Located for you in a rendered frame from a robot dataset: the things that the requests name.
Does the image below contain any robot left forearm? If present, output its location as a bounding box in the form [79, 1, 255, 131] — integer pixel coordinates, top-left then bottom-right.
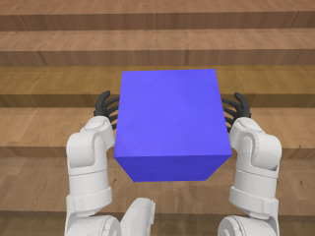
[64, 116, 115, 236]

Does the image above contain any left robot thigh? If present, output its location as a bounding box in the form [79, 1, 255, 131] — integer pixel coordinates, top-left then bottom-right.
[120, 198, 156, 236]

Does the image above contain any robot left hand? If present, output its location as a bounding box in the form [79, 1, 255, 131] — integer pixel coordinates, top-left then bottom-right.
[94, 90, 120, 131]

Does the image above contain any right robot upper arm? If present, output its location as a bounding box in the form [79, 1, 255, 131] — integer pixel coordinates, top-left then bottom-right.
[218, 215, 277, 236]

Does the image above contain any robot right hand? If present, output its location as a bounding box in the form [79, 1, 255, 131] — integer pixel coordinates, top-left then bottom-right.
[221, 92, 252, 133]

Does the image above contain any carton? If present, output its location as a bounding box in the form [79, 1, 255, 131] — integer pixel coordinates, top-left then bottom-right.
[113, 69, 232, 182]

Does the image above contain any left robot upper arm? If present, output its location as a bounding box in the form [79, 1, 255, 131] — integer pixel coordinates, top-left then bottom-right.
[66, 215, 122, 236]

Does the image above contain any robot right forearm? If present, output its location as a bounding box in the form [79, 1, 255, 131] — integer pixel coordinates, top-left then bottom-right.
[228, 117, 283, 236]

